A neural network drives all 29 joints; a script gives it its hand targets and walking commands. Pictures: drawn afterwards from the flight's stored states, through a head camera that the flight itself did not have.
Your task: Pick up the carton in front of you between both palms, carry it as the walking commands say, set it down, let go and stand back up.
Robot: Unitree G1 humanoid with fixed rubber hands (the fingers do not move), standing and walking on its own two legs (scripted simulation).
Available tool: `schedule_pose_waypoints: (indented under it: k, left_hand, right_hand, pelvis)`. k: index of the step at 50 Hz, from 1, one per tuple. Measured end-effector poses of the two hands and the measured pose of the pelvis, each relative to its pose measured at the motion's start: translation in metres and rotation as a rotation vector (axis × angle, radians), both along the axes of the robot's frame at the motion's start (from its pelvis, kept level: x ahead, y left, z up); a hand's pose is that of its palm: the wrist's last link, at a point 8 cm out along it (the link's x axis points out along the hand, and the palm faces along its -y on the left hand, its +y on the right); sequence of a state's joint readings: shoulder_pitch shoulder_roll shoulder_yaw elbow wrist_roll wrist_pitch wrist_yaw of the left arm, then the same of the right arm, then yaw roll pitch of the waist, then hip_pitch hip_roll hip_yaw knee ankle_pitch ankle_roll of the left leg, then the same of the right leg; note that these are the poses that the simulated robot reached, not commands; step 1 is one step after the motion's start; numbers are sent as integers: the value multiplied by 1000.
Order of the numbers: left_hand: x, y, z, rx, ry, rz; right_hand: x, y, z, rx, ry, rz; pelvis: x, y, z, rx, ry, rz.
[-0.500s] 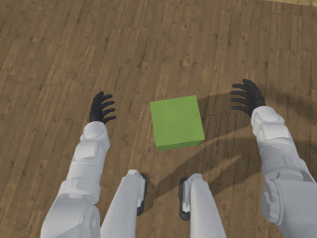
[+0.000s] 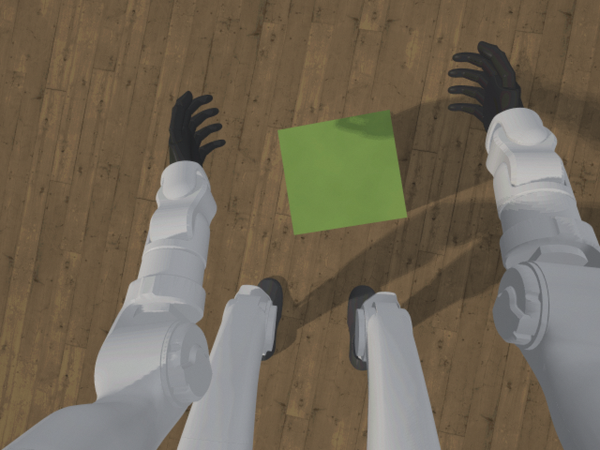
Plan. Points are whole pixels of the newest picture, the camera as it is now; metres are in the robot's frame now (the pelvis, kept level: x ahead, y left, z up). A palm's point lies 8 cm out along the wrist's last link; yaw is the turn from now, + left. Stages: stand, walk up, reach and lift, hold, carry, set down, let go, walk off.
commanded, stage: reach and lift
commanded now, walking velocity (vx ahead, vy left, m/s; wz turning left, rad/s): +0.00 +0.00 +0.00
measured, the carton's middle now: (340, 181) +0.45 -0.04 -0.48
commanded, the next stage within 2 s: none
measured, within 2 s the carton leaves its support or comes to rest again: leaves its support in 1.42 s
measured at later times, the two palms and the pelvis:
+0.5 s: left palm (237, 184) +0.43 +0.16 -0.37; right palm (436, 160) +0.48 -0.21 -0.37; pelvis -0.06 +0.02 -0.20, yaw +1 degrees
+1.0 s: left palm (240, 180) +0.45 +0.16 -0.40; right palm (420, 163) +0.48 -0.19 -0.41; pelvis -0.05 +0.02 -0.23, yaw +2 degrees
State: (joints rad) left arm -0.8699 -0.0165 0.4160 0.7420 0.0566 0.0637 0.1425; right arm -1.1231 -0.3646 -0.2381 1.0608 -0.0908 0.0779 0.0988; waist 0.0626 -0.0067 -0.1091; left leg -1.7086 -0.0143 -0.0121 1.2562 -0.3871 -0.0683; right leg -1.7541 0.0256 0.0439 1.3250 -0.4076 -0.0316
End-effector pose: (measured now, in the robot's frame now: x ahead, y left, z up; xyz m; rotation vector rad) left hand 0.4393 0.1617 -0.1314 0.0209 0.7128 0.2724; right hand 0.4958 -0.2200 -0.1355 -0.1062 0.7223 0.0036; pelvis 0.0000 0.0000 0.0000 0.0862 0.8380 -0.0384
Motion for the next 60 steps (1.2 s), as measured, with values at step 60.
schedule_pose_waypoints:
  k: [60]
  left_hand:
    - [14, -35, -261, -55, 52, -72]
  right_hand:
    - [-17, 44, -273, 11, 28, 18]
  pelvis:
    - [-56, 20, -226, -5, -179, 35]
